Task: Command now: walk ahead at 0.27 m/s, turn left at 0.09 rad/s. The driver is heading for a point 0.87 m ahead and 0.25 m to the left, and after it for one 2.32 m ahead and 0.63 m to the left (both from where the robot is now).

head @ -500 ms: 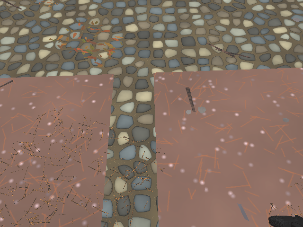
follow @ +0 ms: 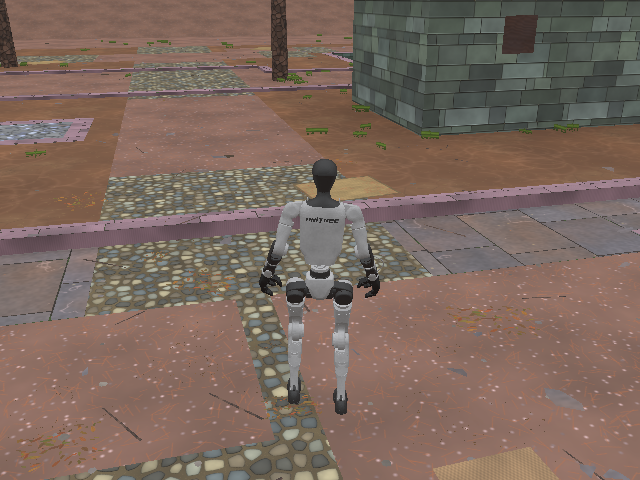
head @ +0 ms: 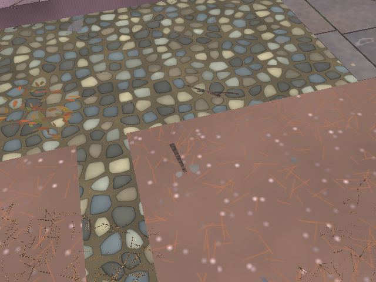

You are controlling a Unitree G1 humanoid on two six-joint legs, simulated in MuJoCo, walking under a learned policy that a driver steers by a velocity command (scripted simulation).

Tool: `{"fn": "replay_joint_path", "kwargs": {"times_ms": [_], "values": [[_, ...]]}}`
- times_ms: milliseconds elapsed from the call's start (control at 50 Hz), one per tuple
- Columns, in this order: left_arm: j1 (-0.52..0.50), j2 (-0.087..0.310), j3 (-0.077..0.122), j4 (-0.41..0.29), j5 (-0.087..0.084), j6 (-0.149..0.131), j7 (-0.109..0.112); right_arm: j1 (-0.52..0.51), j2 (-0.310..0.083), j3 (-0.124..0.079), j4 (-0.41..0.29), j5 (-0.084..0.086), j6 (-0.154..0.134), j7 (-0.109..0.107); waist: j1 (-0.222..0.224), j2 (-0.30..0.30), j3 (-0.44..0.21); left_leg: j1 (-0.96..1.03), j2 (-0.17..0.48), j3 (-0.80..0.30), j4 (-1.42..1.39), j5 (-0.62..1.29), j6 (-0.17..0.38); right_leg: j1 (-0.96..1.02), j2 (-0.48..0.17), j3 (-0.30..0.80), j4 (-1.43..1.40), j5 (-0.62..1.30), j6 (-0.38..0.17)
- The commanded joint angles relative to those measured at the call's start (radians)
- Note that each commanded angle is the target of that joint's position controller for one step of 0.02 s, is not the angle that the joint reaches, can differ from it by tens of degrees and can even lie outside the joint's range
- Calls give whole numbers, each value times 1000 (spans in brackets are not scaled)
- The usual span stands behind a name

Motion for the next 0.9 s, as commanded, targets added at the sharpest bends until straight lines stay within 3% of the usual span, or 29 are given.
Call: {"fn": "replay_joint_path", "kwargs": {"times_ms": [20, 60, 120, 220, 280, 340, 380, 400, 420, 440, 460, 480, 500, 520, 540, 560, 580, 640, 740, 800, 840, 880, 900], "values": [[68, 191, 58, -24, 6, -69, 12, -110, -142, -47, -106, 23, -41, -4, 55, -231, 138, -438, 7, -137, 284, -9, 9, 154, -330, 471, -438, -390, -199], [43, 141, 47, -19, -13, -96, 17, -61, -131, -55, -66, 3, -42, -6, 43, -194, 113, -453, 11, -163, 304, 120, -1, 226, -283, 311, -432, -187, -135], [73, 118, 46, -2, -3, -115, 23, -51, -84, -49, -52, 4, -47, 4, 49, -141, 72, -424, 13, -137, 315, 262, -30, 255, -255, 143, -435, 43, -116], [97, 151, 61, 27, -6, -110, 22, -128, -44, -30, -98, -1, -39, 25, 86, -133, 103, -372, 47, -66, 124, 367, -62, 234, -255, -13, -446, 180, -119], [133, 176, 71, 54, -17, -104, 18, -198, -25, -14, -143, 1, -43, 47, 115, -116, 143, -346, 60, -14, 14, 358, -33, 246, -282, -66, -446, 217, -123], [144, 193, 80, 74, -33, -93, 13, -229, -34, -11, -179, 6, -48, 66, 109, -110, 157, -310, 53, 29, -62, 281, 23, 295, -304, -105, -404, 304, -111], [127, 219, 88, 76, -38, -85, 12, -193, -62, -23, -191, 5, -47, 70, 66, -132, 104, -190, 3, 82, -85, 200, 71, 314, -304, -145, -288, 658, -92], [116, 233, 91, 74, -39, -80, 15, -107, -94, -41, -177, 3, -44, 67, 10, -144, 32, -55, -44, 112, -89, 180, 97, 307, -293, -175, -152, 884, -76], [107, 231, 88, 69, -41, -76, 19, 52, -144, -71, -138, 7, -41, 58, -80, -125, -71, 179, -94, 125, -131, 223, 133, 240, -255, -215, 57, 987, -45], [118, 211, 76, 53, -29, -85, 23, 216, -210, -104, -99, 13, -29, 37, -157, -63, -167, 494, -50, 3, -134, 234, 176, 10, -219, -210, 320, 801, -2], [200, 54, 25, -13, 9, -108, 10, 228, -334, -121, -98, 17, -31, 23, -57, 247, -277, 815, 254, -593, -237, 7, 363, -424, -28, -160, 716, -146, 73], [109, 122, 32, -16, -24, -148, 1, 255, -257, -95, -127, 8, -47, 25, -120, 138, -417, 850, 334, -878, -414, -121, 411, -508, 19, 90, 851, -252, 65], [1, 183, 50, -53, -64, -165, -5, 216, -201, -77, -109, -4, -59, 27, -131, 92, -251, 755, 305, -722, -440, -37, 348, -598, -31, 99, 848, -157, 43], [-22, 170, 42, -63, -57, -177, -1, 160, -181, -70, -112, -1, -66, 26, -89, 32, -154, 609, 259, -593, -432, 66, 317, -577, -76, 88, 772, -71, 25], [-25, 167, 45, -55, -28, -180, 6, 86, -154, -62, -125, -4, -66, 24, -44, -11, -91, 466, 217, -495, -435, 179, 293, -522, -106, 84, 687, -19, 26], [-3, 171, 52, -50, -15, -172, 6, 39, -130, -52, -144, -17, -67, 21, -4, 7, -67, 366, 180, -427, -457, 263, 284, -450, -127, 92, 641, 22, 28], [15, 168, 54, -46, -11, -159, 3, 13, -127, -51, -155, -23, -68, 18, 19, 23, -55, 304, 166, -406, -482, 306, 290, -410, -129, 89, 616, 41, 38], [9, 133, 45, -49, 5, -131, 1, 16, -141, -55, -137, -11, -76, 5, 37, 10, -11, 175, 137, -318, -517, 417, 301, -388, -118, 55, 499, 98, 87], [-214, 82, 21, -104, -3, -142, -8, 86, -168, -63, -98, 2, -65, -16, -43, 34, 30, 105, 59, -247, -492, 337, 226, -306, -41, 31, 92, 413, 112], [-279, 109, 29, -124, -21, -153, -22, 139, -174, -66, -71, 12, -57, -21, -63, 47, 24, 162, 92, -320, -445, 283, 211, -260, -14, 59, -12, 442, 101], [-261, 134, 38, -118, -22, -159, -31, 151, -157, -62, -60, 9, -52, -25, -51, 67, 9, 255, 131, -364, -385, 288, 193, -254, -24, 79, -49, 405, 74], [-216, 149, 48, -108, -20, -164, -34, 154, -153, -63, -50, 1, -46, -24, -27, 94, 2, 307, 154, -390, -327, 371, 178, -201, -21, 59, -62, 313, 36], [-141, 163, 61, -90, -16, -168, -29, 146, -140, -58, -52, -2, -43, -20, 16, 92, -30, 310, 121, -373, -245, 483, 159, -92, -5, 30, -102, 294, 6]]}}
Velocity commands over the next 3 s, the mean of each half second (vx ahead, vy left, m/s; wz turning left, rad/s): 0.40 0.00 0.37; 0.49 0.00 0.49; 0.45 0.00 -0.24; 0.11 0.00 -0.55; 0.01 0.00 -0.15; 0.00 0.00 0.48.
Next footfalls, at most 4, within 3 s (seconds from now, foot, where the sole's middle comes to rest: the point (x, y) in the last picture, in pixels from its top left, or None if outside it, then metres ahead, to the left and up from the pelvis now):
0.44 left None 0.29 0.19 -0.77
0.92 right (174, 250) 0.64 0.12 -0.77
1.38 left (91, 231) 0.73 0.44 -0.77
1.84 right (151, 197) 0.87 0.21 -0.77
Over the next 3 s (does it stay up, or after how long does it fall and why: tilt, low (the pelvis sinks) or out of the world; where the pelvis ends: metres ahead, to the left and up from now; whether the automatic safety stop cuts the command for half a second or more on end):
stays up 0.78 0.37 -0.01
